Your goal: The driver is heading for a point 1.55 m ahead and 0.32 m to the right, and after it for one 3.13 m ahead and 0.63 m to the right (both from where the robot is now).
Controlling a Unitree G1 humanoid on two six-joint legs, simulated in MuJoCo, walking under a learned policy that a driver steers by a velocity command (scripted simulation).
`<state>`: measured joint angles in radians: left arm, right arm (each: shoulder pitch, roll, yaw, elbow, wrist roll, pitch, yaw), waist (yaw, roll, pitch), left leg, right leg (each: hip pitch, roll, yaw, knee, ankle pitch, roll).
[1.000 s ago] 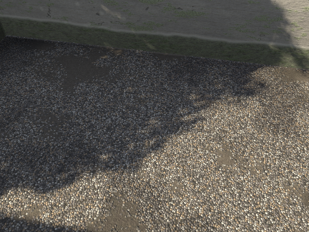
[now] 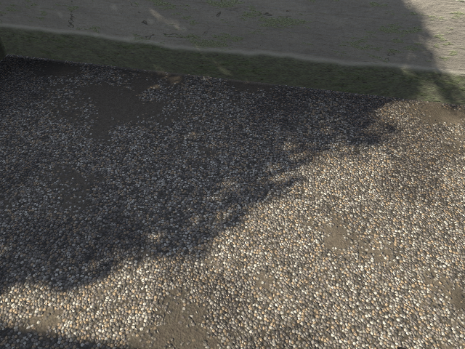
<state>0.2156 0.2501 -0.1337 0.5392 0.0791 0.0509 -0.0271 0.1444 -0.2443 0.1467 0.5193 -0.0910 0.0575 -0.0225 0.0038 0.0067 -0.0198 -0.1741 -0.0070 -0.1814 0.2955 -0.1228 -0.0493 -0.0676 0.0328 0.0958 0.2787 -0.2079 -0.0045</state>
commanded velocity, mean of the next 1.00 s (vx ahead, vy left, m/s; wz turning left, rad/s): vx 0.50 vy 0.00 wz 0.00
